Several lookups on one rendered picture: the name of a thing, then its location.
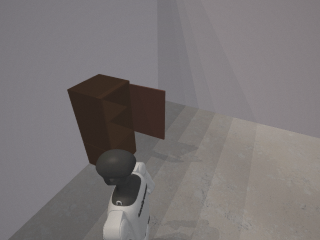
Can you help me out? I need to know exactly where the right robot upper arm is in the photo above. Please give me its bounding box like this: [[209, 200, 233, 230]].
[[132, 162, 155, 195]]

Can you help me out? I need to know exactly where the left robot upper arm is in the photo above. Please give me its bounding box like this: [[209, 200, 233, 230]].
[[103, 210, 129, 240]]

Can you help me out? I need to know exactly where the humanoid robot torso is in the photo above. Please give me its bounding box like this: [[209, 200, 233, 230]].
[[107, 172, 150, 240]]

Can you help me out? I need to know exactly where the robot head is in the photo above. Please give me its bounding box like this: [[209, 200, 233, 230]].
[[95, 149, 141, 207]]

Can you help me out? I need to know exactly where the cupboard door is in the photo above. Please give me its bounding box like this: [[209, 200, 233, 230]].
[[129, 84, 166, 140]]

